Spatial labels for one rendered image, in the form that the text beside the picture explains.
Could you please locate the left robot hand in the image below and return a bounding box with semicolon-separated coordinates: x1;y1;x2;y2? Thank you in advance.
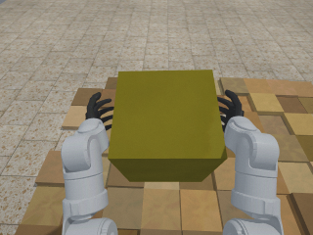
85;92;114;131

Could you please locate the right robot upper arm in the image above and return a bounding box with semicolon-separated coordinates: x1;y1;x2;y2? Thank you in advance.
222;217;281;235

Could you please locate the left robot upper arm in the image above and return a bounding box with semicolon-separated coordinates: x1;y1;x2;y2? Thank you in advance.
66;217;118;235

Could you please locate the right robot hand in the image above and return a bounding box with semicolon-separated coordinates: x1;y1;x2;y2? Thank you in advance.
217;89;245;133

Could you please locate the carton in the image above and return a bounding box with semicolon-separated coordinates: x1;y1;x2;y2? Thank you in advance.
108;70;228;182

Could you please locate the left robot forearm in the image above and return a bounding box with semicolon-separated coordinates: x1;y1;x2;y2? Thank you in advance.
61;117;110;235

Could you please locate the right robot forearm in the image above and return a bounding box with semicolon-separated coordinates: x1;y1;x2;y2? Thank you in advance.
224;116;285;235

